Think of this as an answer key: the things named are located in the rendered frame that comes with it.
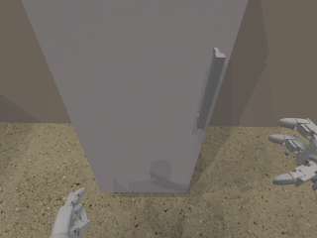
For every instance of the handle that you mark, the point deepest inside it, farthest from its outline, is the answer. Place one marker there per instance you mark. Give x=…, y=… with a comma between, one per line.
x=210, y=89

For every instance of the robot right hand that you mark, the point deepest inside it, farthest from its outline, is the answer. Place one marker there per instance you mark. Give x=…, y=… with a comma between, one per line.
x=304, y=172

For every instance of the fridge door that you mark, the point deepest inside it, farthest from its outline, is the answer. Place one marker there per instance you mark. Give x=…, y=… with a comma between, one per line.
x=132, y=76

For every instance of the robot left hand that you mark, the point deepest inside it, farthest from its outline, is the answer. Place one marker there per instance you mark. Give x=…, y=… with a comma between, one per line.
x=66, y=215

